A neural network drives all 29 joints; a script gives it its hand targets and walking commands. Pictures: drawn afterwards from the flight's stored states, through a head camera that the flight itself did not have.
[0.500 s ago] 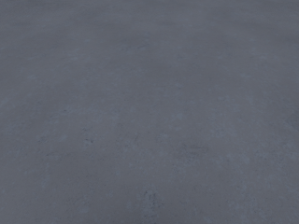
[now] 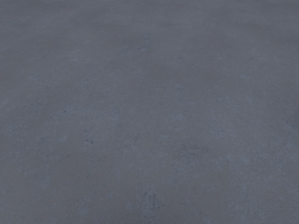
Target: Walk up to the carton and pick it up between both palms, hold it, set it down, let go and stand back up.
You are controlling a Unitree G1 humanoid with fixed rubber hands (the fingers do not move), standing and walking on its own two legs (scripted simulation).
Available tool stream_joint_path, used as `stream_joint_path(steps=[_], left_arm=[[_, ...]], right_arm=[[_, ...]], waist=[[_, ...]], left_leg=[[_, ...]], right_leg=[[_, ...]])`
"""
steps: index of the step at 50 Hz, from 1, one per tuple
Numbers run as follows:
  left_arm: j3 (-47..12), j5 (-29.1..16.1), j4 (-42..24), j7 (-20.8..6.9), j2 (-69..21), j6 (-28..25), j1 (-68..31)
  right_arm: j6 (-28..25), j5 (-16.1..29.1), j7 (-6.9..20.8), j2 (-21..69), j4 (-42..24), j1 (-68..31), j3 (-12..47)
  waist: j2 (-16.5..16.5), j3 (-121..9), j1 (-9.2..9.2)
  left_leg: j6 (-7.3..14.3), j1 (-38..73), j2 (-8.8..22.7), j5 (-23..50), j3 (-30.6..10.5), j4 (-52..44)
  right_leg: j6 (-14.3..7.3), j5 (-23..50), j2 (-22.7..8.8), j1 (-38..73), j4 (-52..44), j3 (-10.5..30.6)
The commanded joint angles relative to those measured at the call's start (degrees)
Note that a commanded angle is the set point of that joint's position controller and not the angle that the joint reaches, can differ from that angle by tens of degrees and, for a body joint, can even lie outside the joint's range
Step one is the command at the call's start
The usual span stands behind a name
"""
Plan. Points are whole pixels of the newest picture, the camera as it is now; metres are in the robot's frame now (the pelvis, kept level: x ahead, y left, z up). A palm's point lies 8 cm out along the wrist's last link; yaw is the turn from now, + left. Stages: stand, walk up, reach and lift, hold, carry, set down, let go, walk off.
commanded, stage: stand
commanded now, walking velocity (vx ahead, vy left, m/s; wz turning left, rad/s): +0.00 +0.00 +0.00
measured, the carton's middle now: out of the picture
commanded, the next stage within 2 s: walk up in 0.32 s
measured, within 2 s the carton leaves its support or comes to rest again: neither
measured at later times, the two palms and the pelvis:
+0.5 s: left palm out of the picture -0.02 +0.19 -0.15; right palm out of the picture -0.03 -0.20 -0.15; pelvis +0.00 +0.00 +0.00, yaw +0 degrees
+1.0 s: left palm (134, 181) +0.30 +0.06 -0.13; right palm out of the picture +0.04 -0.44 -0.19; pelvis +0.09 -0.15 -0.05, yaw -29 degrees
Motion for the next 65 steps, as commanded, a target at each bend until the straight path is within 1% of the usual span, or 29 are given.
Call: stream_joint_path(steps=[1,25,26,27,28,29,31,32,35,37,41,42,43,44,45,46,47,49,51,52,54,56,58,59,61,62,63,64,65], left_arm=[[0.5,0.0,-0.5,0.2,4.3,-0.4,4.7],[0.2,-0.1,-0.4,0.1,4.0,-0.6,5.6],[4.7,0.5,-8.8,-2.4,17.1,-0.5,-1.6],[4.0,1.2,-12.6,-3.7,14.9,-0.1,-9.2],[3.9,4.0,-15.5,-4.1,12.7,0.9,-12.9],[4.4,4.7,-16.0,-4.7,13.4,1.4,-12.5],[4.9,4.4,-16.1,-5.9,13.3,1.6,-6.5],[4.9,4.0,-16.3,-6.5,12.9,1.7,-5.5],[4.0,2.8,-18.0,-8.2,12.0,2.3,-8.0],[3.2,2.1,-19.2,-9.4,11.9,2.3,-9.8],[3.1,0.0,-18.5,-9.8,14.4,0.5,-5.3],[3.5,-0.4,-18.2,-9.4,15.8,-0.1,-2.6],[4.9,-0.4,-17.0,-8.4,18.2,-0.8,3.2],[7.2,-0.5,-14.5,-6.7,23.2,-1.3,12.6],[8.3,-1.7,-15.5,-5.7,30.2,-1.0,15.1],[7.3,-3.7,-16.8,-5.0,31.0,-0.7,13.1],[6.8,-4.0,-18.1,-3.9,30.7,-0.2,11.2],[5.8,-1.6,-20.7,-2.1,28.3,0.1,7.3],[4.0,0.0,-23.7,-2.5,24.0,-0.8,2.3],[3.9,0.5,-24.9,-3.0,23.8,-1.3,0.9],[3.9,1.0,-26.0,-3.8,23.7,-1.7,0.6],[3.9,1.3,-26.7,-4.4,22.7,-1.6,1.4],[3.8,0.9,-27.5,-5.0,21.8,-1.4,-0.2],[3.6,0.7,-27.8,-5.2,21.4,-1.2,-1.9],[2.7,0.9,-28.7,-5.8,19.2,-0.4,-6.9],[1.5,1.7,-29.2,-6.0,15.2,-0.2,-5.9],[0.1,1.3,-31.4,-6.6,12.4,-0.5,-4.0],[1.6,2.2,-32.1,-6.9,17.0,-0.3,-1.3],[2.0,3.0,-31.1,-7.2,18.2,-0.2,-0.1]], right_arm=[[-0.3,0.0,-0.2,-4.2,-0.4,4.9,-0.6],[-0.4,0.1,-0.2,-3.9,0.0,5.8,-0.3],[-2.0,-2.8,-0.7,-17.0,-8.2,4.0,-5.4],[-2.6,-3.4,-1.4,-19.6,-6.2,10.1,-6.7],[-2.9,-3.6,-2.6,-17.9,-6.1,11.1,-6.4],[-3.6,-3.0,-3.2,-14.5,-6.5,8.7,-5.7],[-5.6,-3.6,-3.5,-13.8,-8.6,3.2,-5.2],[-6.1,-3.9,-3.4,-14.4,-10.1,0.9,-5.1],[-6.2,-4.4,-2.4,-16.8,-12.9,-1.2,-5.5],[-5.6,-5.0,-1.7,-18.6,-14.4,-1.5,-5.6],[-3.8,-5.7,-0.9,-22.1,-17.3,-3.5,-5.9],[-3.1,-5.5,-0.4,-22.8,-17.9,-4.3,-5.7],[-2.3,-5.3,0.4,-21.5,-18.5,-4.1,-5.0],[-1.8,-4.6,1.6,-17.3,-19.8,-2.6,-3.4],[-1.7,-2.7,3.5,-15.5,-25.7,-3.9,-3.0],[-2.3,-1.2,4.6,-17.7,-29.3,-6.2,-2.1],[-3.4,-0.6,5.3,-17.5,-30.3,-8.0,-1.4],[-5.1,-0.6,5.0,-16.6,-29.7,-5.5,-0.6],[-4.9,-1.2,4.6,-17.6,-28.1,-0.3,-1.0],[-4.3,-1.3,4.3,-17.2,-28.1,0.7,-1.0],[-3.4,-0.7,3.7,-16.5,-29.5,-0.1,-1.0],[-3.5,-0.2,3.3,-16.3,-31.4,-1.1,-1.2],[-4.0,-0.3,3.3,-15.5,-32.6,-0.9,-1.5],[-4.3,-0.5,3.4,-14.9,-32.6,1.1,-1.6],[-4.8,-1.0,3.1,-15.1,-30.5,13.0,-2.7],[-4.9,-1.6,2.5,-18.1,-29.7,19.8,-4.1],[-5.1,-2.1,1.2,-23.0,-30.8,22.2,-4.4],[-4.9,-0.9,-0.2,-23.7,-32.0,14.8,-4.4],[-5.3,0.1,-0.8,-22.9,-32.1,9.8,-3.8]], waist=[[0.1,2.7,-0.02],[0.1,2.7,-0.01],[3.0,-0.6,-1.82],[10.4,-1.0,-6.67],[8.3,2.1,-6.87],[4.6,2.9,-4.96],[6.2,3.9,-0.78],[7.2,4.6,-0.08],[9.5,7.7,-0.51],[10.3,9.4,-0.72],[9.1,8.9,1.80],[7.6,8.1,3.72],[1.4,4.7,7.14],[-11.6,-0.7,11.45],[-26.8,-4.7,11.07],[-21.4,-6.5,10.43],[-17.5,-5.5,9.65],[-15.1,-2.3,6.44],[-12.0,-2.2,2.93],[-11.3,-2.6,2.16],[-10.9,-1.6,2.19],[-9.8,-1.3,2.54],[-7.7,-0.9,1.36],[-6.1,-0.8,-0.36],[-1.4,-2.8,-7.16],[8.9,-4.9,-10.36],[19.0,-5.2,-9.54],[9.9,0.6,-4.41],[7.8,4.5,-2.08]], left_leg=[[1.8,-2.9,3.8,11.3,-3.7,-5.9],[1.6,-2.8,4.0,11.5,-3.6,-6.0],[7.5,16.1,8.1,-9.6,-9.2,-3.8],[12.9,22.9,21.5,-18.6,-19.9,-13.3],[17.1,16.7,32.7,-16.2,-24.1,-17.6],[17.0,11.7,32.8,-14.2,-22.6,-17.4],[14.0,6.2,29.8,-13.7,-15.0,-17.2],[13.4,4.2,28.9,-14.1,-10.8,-17.4],[13.2,1.7,27.6,-16.4,-1.1,-18.5],[12.4,0.2,26.6,-16.6,5.2,-17.9],[10.9,-9.6,23.6,-21.2,14.9,-11.7],[10.7,-11.8,22.7,-18.9,16.5,-6.8],[9.6,-14.2,19.2,-9.5,19.6,6.5],[5.9,-19.3,11.0,-0.5,22.1,31.1],[2.9,-34.2,0.3,-22.6,12.3,49.8],[3.4,-38.6,2.4,-23.2,-0.5,53.5],[3.6,-39.6,4.4,-19.2,-2.9,54.8],[3.0,-38.9,7.5,-14.8,-3.5,50.8],[1.7,-28.0,8.5,-16.1,-2.9,43.8],[1.4,-25.2,8.1,-18.2,-2.0,40.8],[1.0,-24.6,7.4,-19.4,-0.2,34.4],[1.3,-24.5,6.8,-11.0,0.6,30.1],[2.1,-18.7,5.7,-3.2,1.4,26.3],[2.6,-12.7,4.6,0.3,2.5,23.7],[3.9,9.8,1.5,1.3,5.2,18.4],[4.2,15.4,6.9,-11.9,-3.1,11.4],[6.1,9.7,25.8,-48.9,-41.5,-14.4],[8.4,2.6,32.4,-61.4,-56.9,-25.0],[10.4,-0.5,32.8,-59.2,-54.4,-24.0]], right_leg=[[-1.6,11.6,-4.3,-2.5,-6.1,3.7],[-1.8,12.0,-4.4,-2.5,-6.5,3.8],[-3.0,-13.7,-1.7,-26.7,5.4,9.9],[0.6,-16.9,-0.4,-40.2,17.4,2.2],[3.4,-14.4,-6.8,-43.6,30.9,2.1],[4.3,-12.0,-10.0,-42.3,36.0,4.2],[5.1,-7.5,-13.4,-38.6,39.1,7.7],[5.3,-6.7,-13.9,-36.8,37.7,7.2],[5.2,-5.4,-13.6,-34.4,31.7,3.5],[3.9,-3.7,-13.3,-31.2,25.8,0.5],[0.0,0.7,-7.4,-12.4,19.9,-10.8],[-0.9,0.0,-5.2,-7.4,18.1,-12.9],[-2.1,-1.8,-1.7,0.7,15.0,-13.5],[-5.9,-10.8,0.1,9.3,7.3,-3.7],[-13.9,-22.9,-12.3,13.9,-8.7,31.9],[-15.7,-28.1,-17.8,14.9,-17.1,44.4],[-15.0,-29.8,-18.7,13.2,-17.4,42.5],[-15.1,-26.2,-17.7,6.9,-12.3,35.5],[-14.4,-17.4,-16.0,-6.0,-10.4,27.5],[-14.7,-16.3,-15.6,-9.7,-9.8,25.4],[-15.8,-17.6,-15.0,-13.5,-9.4,24.0],[-15.7,-21.8,-14.4,-15.8,-8.8,24.8],[-14.2,-28.2,-12.6,-22.2,-7.0,23.1],[-13.0,-31.5,-11.0,-27.3,-4.9,20.9],[-8.4,-38.7,-4.8,-43.7,6.4,13.2],[-4.7,-38.2,0.4,-48.4,22.2,7.5],[-0.2,-25.7,7.2,-49.9,47.5,2.6],[1.0,-21.5,2.5,-49.7,56.6,6.5],[2.0,-15.9,-0.8,-50.9,59.8,5.9]])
